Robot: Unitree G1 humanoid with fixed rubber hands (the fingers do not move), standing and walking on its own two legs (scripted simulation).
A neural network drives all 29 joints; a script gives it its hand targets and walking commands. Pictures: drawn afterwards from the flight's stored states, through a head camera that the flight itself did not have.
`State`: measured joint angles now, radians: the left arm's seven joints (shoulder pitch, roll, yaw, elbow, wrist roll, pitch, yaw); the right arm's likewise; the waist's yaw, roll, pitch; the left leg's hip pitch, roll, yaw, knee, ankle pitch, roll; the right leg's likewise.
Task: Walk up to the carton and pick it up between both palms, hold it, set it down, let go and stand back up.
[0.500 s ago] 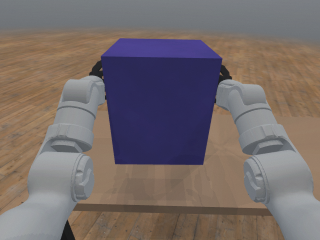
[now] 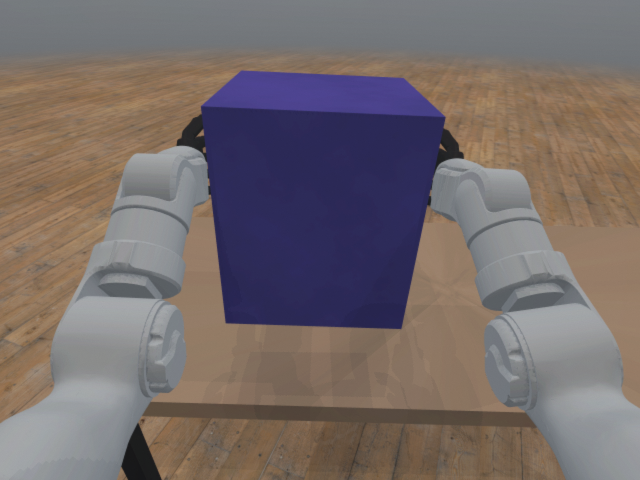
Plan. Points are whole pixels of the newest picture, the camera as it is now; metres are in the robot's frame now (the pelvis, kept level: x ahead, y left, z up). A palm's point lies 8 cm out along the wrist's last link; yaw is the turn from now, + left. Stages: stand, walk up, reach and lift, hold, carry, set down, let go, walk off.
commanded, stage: hold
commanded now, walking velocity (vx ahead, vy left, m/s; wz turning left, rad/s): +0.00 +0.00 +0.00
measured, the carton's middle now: (318, 195) +0.40 +0.01 +0.26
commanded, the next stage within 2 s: none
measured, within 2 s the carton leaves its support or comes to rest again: neither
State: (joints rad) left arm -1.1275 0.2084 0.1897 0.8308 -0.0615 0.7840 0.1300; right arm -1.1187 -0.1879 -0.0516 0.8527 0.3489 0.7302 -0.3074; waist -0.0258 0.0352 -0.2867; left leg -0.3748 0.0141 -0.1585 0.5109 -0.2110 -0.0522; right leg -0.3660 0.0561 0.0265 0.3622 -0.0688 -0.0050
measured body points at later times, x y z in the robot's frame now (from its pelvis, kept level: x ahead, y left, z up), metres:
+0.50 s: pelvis +0.00 +0.00 +0.00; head -0.08 +0.01 +0.44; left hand +0.41 +0.15 +0.29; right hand +0.40 -0.15 +0.29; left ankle +0.03 +0.15 -0.74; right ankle +0.07 -0.12 -0.74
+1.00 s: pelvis +0.00 +0.00 +0.00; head -0.09 +0.01 +0.44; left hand +0.40 +0.16 +0.29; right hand +0.40 -0.15 +0.29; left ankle +0.03 +0.15 -0.74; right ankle +0.07 -0.12 -0.74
